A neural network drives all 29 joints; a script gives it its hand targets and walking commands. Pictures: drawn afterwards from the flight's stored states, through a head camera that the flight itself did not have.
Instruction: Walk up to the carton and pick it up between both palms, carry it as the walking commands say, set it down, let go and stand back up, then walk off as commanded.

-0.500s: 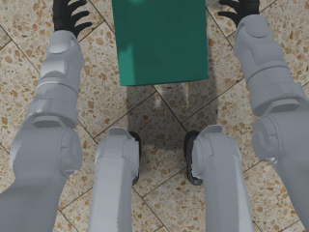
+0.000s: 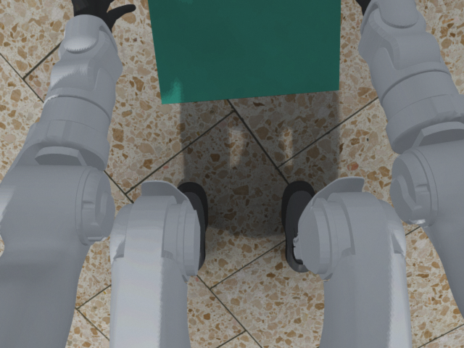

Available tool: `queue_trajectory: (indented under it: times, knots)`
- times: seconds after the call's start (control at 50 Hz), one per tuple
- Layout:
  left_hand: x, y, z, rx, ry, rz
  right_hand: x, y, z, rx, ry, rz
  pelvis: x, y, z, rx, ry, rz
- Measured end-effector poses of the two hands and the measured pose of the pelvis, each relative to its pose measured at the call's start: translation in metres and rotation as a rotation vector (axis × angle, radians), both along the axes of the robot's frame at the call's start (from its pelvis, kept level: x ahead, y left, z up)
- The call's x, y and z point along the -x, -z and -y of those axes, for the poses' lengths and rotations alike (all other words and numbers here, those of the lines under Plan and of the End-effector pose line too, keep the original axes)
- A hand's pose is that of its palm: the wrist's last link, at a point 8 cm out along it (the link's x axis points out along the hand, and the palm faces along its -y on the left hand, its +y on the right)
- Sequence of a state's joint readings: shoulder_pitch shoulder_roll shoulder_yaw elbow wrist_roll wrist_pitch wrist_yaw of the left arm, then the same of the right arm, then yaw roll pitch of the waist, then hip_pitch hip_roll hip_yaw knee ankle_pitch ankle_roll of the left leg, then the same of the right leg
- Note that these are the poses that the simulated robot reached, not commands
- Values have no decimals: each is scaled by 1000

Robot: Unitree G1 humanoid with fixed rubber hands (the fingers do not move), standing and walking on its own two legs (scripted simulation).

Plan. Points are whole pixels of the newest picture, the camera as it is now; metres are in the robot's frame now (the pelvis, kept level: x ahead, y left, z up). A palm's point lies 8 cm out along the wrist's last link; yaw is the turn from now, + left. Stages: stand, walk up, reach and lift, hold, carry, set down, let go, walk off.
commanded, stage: reach and lift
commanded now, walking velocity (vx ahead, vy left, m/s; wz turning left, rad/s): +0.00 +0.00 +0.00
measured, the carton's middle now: (241, 23) +0.53 +0.00 -0.24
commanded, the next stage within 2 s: none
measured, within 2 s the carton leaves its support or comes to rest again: leaves its support in 1.44 s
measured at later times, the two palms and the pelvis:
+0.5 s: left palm (109, 13) +0.53 +0.17 -0.18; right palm out of the picture +0.55 -0.14 -0.18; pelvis -0.01 +0.00 +0.00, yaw +0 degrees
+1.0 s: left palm (121, 8) +0.54 +0.16 -0.18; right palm out of the picture +0.55 -0.14 -0.18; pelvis +0.00 +0.00 -0.01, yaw +0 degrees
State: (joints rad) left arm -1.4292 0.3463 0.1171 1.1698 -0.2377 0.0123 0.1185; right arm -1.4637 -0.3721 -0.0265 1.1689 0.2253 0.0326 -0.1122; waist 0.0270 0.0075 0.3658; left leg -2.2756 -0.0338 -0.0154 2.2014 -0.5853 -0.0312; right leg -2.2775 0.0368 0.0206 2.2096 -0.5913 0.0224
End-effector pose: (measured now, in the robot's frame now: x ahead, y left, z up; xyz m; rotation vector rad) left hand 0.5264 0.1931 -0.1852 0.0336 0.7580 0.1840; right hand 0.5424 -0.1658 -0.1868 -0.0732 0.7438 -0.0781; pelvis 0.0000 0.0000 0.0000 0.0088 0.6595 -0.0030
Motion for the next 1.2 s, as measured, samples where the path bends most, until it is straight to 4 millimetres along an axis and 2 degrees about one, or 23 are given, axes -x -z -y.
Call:
queue_trajectory:
  times: [0.32,0.5,0.64,0.9,1.2]
  knots:
    - [0,-3,4,7,10,2,-1,-3,-5,-8,-11,-1,6,1,0,0,0,11]
    - [-4,-2,20,26,34,5,-3,-2,-23,-24,-36,4,7,-1,0,1,0,16]
    - [-5,0,38,43,60,10,-3,-2,-24,-12,-33,8,6,-2,0,2,1,16]
    - [-6,0,40,48,54,1,-5,-3,-26,-9,-26,-15,5,1,1,0,6,40]
    - [-8,-3,30,48,79,-38,-5,-2,-31,-51,-50,-31,-4,12,4,-5,9,52]
